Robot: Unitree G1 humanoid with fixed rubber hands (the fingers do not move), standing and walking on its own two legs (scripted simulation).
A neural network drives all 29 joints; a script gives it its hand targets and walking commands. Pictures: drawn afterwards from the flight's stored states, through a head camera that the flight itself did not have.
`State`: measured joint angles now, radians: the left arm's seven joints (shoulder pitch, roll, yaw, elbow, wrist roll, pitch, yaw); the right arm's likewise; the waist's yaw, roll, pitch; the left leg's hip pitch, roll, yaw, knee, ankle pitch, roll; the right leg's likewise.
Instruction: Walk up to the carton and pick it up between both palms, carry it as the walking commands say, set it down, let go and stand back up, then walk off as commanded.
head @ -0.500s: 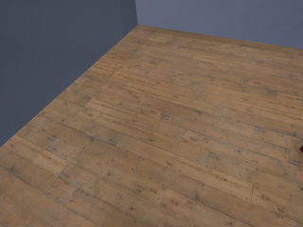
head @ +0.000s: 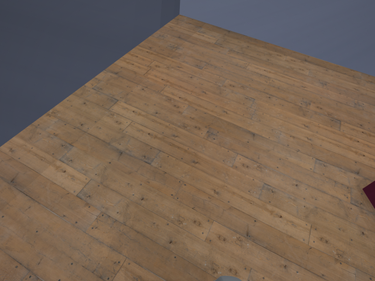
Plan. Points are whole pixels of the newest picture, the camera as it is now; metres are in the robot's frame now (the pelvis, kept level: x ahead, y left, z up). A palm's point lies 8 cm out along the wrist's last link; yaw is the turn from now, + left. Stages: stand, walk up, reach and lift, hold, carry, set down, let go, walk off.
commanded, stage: walk off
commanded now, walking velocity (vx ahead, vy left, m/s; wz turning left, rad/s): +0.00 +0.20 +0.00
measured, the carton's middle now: out of the picture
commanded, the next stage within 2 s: stand in 0.62 s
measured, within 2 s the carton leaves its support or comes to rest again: neither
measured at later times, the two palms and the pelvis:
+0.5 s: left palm out of the picture +0.01 +0.33 -0.11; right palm out of the picture +0.01 -0.18 -0.14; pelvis -0.02 +0.08 +0.01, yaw -1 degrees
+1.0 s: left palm out of the picture +0.01 +0.46 -0.14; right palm out of the picture +0.03 -0.02 -0.12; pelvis -0.03 +0.21 +0.01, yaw -1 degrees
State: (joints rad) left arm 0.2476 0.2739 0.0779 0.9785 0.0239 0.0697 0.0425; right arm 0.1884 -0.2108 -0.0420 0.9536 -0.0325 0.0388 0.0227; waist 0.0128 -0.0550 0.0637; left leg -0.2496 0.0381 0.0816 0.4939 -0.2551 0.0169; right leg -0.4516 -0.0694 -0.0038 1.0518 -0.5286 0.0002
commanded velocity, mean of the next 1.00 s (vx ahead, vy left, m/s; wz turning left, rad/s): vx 0.00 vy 0.12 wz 0.00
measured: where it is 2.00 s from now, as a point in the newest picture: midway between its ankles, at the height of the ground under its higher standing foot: outside the picture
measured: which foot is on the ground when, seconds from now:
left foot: down 0.00-0.28, up 0.30-0.68, down 0.70-1.00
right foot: up 0.00-0.26, down 0.28-0.70, up 0.72-1.00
